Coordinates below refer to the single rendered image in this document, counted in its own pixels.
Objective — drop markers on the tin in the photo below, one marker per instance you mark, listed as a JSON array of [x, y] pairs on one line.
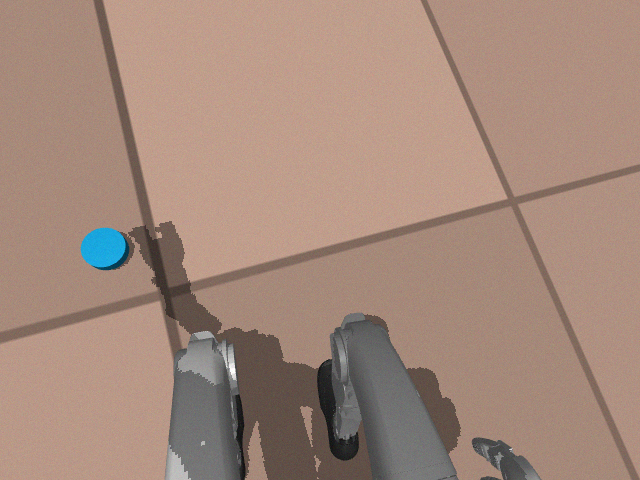
[[105, 249]]

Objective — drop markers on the right robot foot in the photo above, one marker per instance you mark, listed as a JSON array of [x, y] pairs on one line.
[[341, 449]]

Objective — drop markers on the right robot hand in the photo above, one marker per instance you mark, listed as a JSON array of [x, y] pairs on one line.
[[503, 458]]

